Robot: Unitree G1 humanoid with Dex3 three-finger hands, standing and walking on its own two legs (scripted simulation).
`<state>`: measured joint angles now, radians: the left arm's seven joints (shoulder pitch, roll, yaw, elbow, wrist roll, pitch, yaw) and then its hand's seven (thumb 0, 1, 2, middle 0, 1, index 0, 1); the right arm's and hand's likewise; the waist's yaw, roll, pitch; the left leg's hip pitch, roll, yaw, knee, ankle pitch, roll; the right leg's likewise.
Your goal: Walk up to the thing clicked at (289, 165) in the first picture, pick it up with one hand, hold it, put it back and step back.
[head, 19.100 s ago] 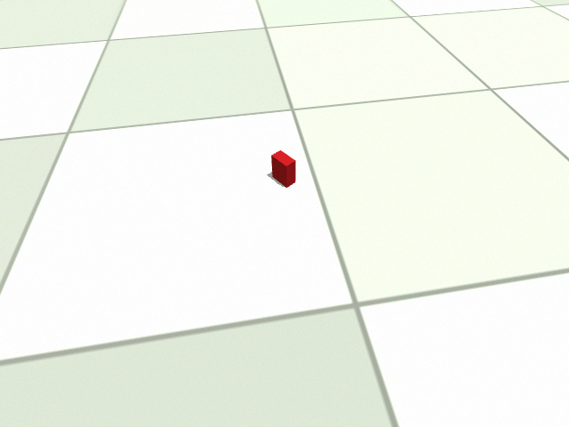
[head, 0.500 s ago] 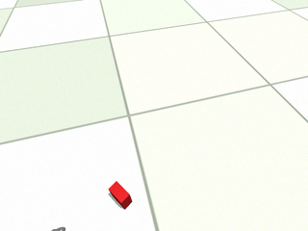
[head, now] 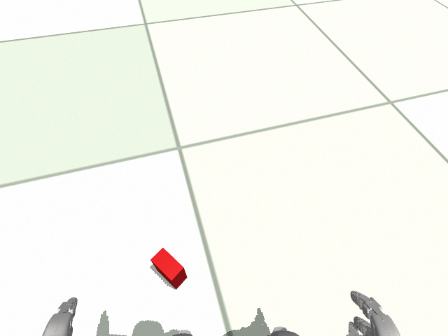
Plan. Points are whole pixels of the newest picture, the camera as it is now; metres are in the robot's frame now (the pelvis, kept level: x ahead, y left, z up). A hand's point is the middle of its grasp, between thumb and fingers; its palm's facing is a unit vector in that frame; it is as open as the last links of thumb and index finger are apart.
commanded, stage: go down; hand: left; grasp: from the side
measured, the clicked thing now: (169, 269) +0.42 +0.22 -0.65
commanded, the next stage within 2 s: none
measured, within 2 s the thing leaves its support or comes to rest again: neither
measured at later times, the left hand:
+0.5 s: hand out of the picture +0.14 +0.28 -0.16, palm faces +0.15 -0.94 -0.31, open 17.6 cm
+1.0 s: hand (79, 298) +0.24 +0.36 -0.26, palm faces +0.23 -0.95 -0.20, open 17.5 cm
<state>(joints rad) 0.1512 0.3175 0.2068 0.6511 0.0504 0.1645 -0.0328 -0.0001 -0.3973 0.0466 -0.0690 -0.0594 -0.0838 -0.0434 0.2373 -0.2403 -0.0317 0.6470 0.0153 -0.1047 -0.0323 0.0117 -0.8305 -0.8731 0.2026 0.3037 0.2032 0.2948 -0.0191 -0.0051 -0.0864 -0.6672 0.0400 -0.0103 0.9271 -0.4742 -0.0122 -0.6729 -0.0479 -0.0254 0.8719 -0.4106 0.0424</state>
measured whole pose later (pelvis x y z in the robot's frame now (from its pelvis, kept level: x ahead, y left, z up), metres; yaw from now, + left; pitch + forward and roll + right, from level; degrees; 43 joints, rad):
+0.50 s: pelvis -0.01 +0.00 -0.05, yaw +0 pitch +19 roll -3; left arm 0.29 0.36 0.32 0.37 -0.02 0.18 -0.11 -0.01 -0.56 0.01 -0.07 -0.02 -0.08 -0.02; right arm 0.20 -0.23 -0.01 0.54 -0.01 -0.18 -0.06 0.01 -0.86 -0.88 0.20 0.30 0.20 0.30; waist -0.03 -0.01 -0.13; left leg -0.99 0.04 -0.05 1.24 -0.59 -0.02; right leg -0.98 -0.05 -0.05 1.18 -0.53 0.03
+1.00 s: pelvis -0.06 -0.01 -0.20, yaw -1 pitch +32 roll -4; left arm -0.23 0.61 0.66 0.85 -0.14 -0.29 -0.45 -0.01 -0.59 0.06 -0.07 -0.12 -0.09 -0.10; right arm 0.13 -0.30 0.02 0.64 -0.02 -0.19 -0.05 0.01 -0.88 -0.89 0.20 0.30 0.20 0.30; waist -0.04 -0.01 -0.17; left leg -1.68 0.03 -0.09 1.82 -0.70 -0.03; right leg -1.67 -0.05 -0.04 1.74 -0.63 0.03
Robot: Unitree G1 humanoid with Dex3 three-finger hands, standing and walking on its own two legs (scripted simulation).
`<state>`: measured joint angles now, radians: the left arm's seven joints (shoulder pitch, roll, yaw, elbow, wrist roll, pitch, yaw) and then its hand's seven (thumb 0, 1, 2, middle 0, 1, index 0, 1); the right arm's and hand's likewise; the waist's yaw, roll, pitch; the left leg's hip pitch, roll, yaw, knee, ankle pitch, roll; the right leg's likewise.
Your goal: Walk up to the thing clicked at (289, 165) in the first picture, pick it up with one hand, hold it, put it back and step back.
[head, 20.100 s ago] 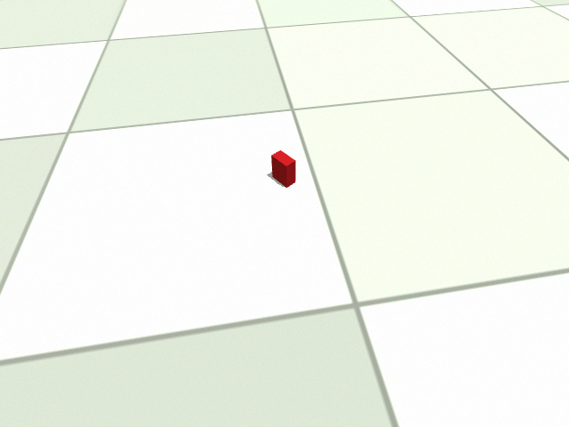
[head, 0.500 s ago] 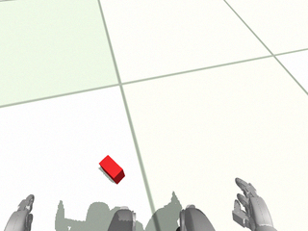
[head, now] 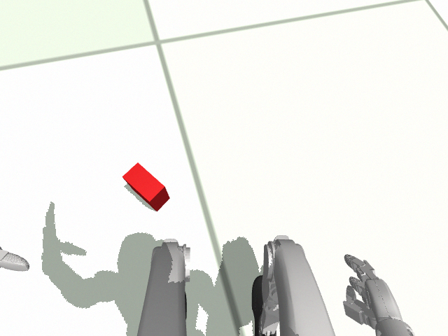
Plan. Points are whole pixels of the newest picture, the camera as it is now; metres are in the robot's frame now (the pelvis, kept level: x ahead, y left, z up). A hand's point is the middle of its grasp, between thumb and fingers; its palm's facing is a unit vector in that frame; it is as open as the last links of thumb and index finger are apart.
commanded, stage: go down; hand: left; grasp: from the side
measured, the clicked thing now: (147, 188) +0.47 +0.24 -0.45
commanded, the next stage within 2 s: approach in 1.40 s
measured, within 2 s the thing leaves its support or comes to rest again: neither
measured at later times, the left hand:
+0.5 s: hand (0, 206) +0.34 +0.42 -0.10, palm faces +0.29 -0.95 -0.13, open 17.0 cm
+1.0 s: hand (0, 199) +0.35 +0.44 -0.12, palm faces +0.31 -0.95 -0.10, open 16.8 cm
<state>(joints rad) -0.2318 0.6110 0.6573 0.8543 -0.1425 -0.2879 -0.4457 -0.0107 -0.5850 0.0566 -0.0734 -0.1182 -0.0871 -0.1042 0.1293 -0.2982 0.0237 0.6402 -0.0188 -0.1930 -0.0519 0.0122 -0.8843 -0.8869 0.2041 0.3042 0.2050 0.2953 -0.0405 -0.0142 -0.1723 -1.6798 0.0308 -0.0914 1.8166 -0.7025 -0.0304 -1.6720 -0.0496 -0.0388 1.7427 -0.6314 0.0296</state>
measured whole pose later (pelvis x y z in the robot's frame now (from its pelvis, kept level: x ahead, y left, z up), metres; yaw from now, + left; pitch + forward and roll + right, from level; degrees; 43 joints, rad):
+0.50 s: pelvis -0.03 +0.00 -0.09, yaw -2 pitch +32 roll -6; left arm -0.48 0.83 0.84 1.06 -0.17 -0.39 -0.60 -0.01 -0.44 0.10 -0.04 -0.12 -0.05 -0.10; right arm 0.10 -0.34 0.08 0.67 -0.04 -0.17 -0.04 0.01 -0.90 -0.89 0.20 0.30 0.21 0.30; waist -0.07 -0.03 -0.12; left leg -1.98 0.01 -0.13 2.13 -0.72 -0.03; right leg -1.96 -0.05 -0.05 2.02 -0.63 0.03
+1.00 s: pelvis -0.04 +0.01 -0.14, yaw -3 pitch +31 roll -8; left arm -0.58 0.92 0.90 1.09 -0.17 -0.39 -0.65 -0.01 -0.39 0.13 -0.02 -0.12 -0.04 -0.11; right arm 0.11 -0.37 0.11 0.67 -0.05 -0.16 -0.02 0.01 -0.90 -0.90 0.21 0.30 0.21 0.30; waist -0.09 -0.03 -0.08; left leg -2.11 -0.01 -0.15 2.28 -0.72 -0.02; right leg -2.07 -0.05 -0.04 2.16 -0.63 0.04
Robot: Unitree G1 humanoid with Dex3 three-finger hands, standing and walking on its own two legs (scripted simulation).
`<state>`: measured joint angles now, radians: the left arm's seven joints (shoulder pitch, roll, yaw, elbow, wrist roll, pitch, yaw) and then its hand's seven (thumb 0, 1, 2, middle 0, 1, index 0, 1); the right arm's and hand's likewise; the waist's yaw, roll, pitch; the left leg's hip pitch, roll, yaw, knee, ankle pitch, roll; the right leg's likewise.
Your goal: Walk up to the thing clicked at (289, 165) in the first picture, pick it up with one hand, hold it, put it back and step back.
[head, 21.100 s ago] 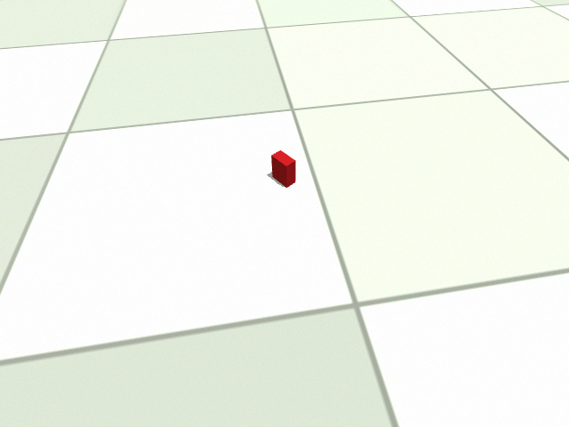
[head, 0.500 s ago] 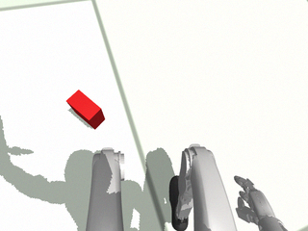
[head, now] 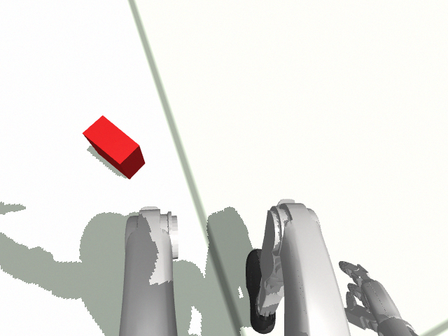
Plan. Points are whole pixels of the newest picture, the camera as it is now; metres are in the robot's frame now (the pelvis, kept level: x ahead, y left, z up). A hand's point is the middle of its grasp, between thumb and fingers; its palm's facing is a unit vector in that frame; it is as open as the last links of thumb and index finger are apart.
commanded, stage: go down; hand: left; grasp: from the side
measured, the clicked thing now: (117, 149) +0.50 +0.25 -0.31
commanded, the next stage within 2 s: approach in 0.40 s
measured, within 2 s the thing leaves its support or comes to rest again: neither
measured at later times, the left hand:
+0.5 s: hand out of the picture +0.38 +0.46 +0.00, palm faces +0.35 -0.93 -0.09, open 17.0 cm
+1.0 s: hand (20, 164) +0.41 +0.39 -0.16, palm faces +0.28 -0.96 +0.01, open 17.4 cm
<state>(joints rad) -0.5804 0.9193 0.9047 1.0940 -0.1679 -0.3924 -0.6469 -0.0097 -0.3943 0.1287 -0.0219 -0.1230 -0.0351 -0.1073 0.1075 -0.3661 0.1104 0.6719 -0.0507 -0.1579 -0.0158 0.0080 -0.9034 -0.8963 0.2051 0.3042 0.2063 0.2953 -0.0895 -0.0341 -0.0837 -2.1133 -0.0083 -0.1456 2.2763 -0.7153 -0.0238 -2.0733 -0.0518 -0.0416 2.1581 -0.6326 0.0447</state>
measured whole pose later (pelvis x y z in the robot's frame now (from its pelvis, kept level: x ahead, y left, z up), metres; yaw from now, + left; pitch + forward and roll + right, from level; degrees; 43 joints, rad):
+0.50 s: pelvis +0.00 +0.00 -0.02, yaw -1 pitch +30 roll -9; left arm -0.62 0.97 0.92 1.11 -0.17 -0.42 -0.66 -0.01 -0.44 0.12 -0.04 -0.14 -0.05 -0.12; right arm 0.10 -0.38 0.13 0.66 -0.06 -0.14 0.00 0.01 -0.91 -0.90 0.20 0.30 0.21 0.30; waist -0.10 -0.05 -0.06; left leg -2.16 -0.02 -0.16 2.34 -0.72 -0.01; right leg -2.11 -0.05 -0.05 2.21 -0.63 0.05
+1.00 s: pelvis -0.01 +0.01 -0.07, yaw -4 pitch +24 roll -12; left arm -0.68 0.93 0.83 1.34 -0.12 -0.70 -0.55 -0.01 -0.54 0.05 -0.07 -0.12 -0.07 -0.11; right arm -0.02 -0.38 0.26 0.62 -0.17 -0.10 0.04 0.01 -0.90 -0.89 0.20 0.30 0.21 0.30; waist -0.18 -0.16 0.10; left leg -2.23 -0.02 -0.23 2.52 -0.72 -0.02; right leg -2.15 -0.02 -0.09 2.33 -0.61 0.05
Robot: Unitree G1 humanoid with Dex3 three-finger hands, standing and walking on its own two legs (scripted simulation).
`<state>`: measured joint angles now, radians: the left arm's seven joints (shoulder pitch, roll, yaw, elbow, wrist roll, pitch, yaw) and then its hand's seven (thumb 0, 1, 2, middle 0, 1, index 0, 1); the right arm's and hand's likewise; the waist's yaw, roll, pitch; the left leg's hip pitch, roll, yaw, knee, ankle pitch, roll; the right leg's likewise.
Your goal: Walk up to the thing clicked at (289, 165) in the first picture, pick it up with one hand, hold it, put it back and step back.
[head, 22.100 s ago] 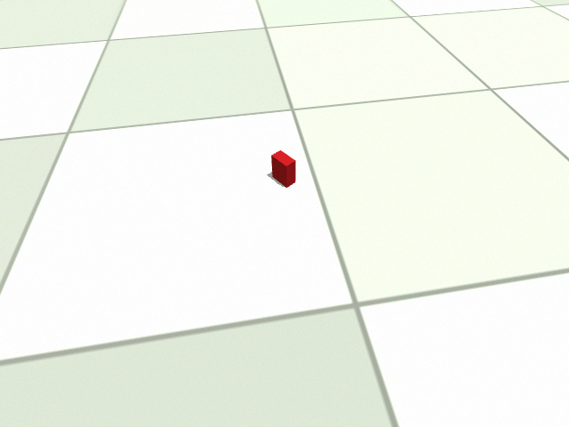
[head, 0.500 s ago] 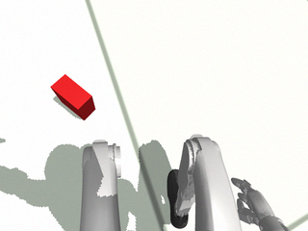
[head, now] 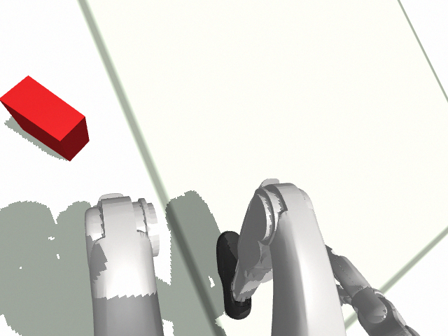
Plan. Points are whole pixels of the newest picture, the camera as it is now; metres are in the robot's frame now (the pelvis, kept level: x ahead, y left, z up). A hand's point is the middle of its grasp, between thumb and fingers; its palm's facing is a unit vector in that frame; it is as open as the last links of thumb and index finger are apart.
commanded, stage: approach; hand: left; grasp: from the side
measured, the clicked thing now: (51, 123) +0.49 +0.28 -0.24
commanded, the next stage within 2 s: close in in 0.08 s
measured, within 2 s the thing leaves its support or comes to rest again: neither
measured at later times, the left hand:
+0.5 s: hand (15, 134) +0.45 +0.32 -0.20, palm faces +0.40 -0.92 +0.03, open 17.4 cm
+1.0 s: hand (39, 137) +0.45 +0.29 -0.22, palm faces +0.43 -0.90 +0.00, open 17.1 cm
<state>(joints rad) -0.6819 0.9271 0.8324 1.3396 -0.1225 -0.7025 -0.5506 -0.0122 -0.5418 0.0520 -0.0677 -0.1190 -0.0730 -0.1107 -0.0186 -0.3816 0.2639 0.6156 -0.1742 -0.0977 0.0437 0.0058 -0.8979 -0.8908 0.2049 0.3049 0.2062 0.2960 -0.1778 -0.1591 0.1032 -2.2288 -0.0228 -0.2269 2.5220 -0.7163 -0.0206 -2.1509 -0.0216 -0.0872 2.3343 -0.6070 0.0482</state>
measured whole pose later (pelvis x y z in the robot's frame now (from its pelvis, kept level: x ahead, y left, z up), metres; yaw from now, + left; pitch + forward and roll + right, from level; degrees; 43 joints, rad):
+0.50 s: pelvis -0.01 +0.02 -0.03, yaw -5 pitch +13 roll -19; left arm -0.72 0.94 0.73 1.54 -0.03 -1.04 -0.12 -0.01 -0.60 0.11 -0.05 -0.17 -0.07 -0.15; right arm -0.13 -0.39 0.50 0.54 -0.36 0.03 0.12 0.00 -0.92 -0.90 0.21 0.30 0.21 0.30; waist -0.27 -0.27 0.30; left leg -2.21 -0.02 -0.35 2.67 -0.74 0.01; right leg -2.07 0.03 -0.18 2.37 -0.58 0.06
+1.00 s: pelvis -0.01 +0.02 -0.03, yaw -7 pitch +12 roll -20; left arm -0.71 0.91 0.62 1.57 0.02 -1.14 0.12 -0.01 -0.51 0.19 -0.03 -0.18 -0.05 -0.16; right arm -0.17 -0.37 0.53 0.52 -0.39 0.08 0.15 0.00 -0.90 -0.89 0.20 0.30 0.21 0.30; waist -0.29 -0.28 0.32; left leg -2.20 -0.01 -0.38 2.68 -0.74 0.01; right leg -2.06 0.04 -0.20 2.35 -0.56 0.08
